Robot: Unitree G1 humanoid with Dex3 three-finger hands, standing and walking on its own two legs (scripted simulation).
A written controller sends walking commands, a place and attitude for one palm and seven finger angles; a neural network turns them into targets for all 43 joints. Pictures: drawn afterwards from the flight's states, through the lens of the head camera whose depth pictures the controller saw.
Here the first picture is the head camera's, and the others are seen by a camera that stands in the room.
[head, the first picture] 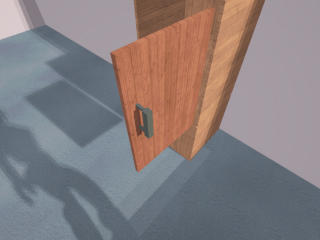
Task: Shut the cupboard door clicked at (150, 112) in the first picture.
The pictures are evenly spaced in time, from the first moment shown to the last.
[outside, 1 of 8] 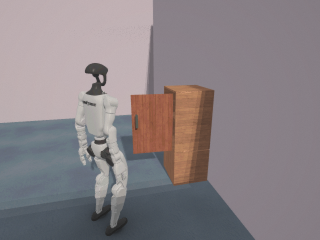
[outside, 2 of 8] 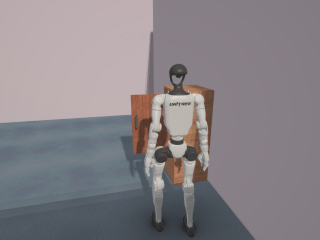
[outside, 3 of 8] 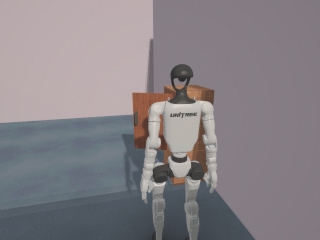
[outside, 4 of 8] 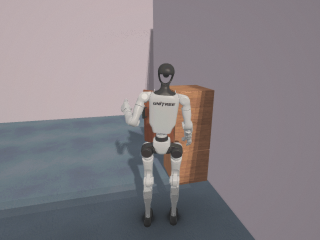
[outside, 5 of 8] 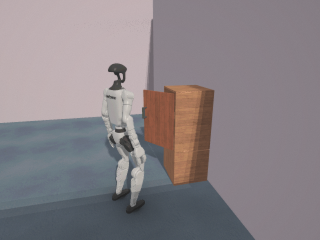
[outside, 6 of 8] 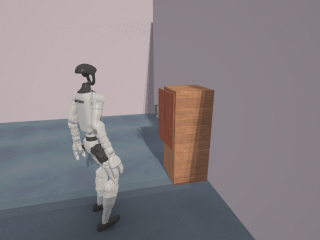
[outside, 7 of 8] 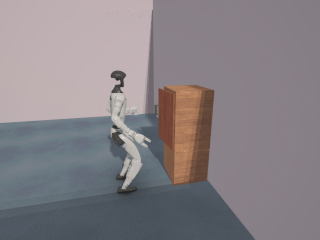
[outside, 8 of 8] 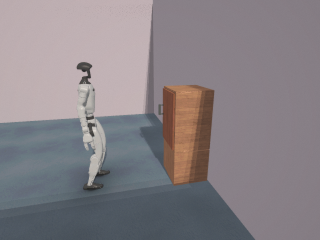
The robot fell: no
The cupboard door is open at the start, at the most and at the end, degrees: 87 87 0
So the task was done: yes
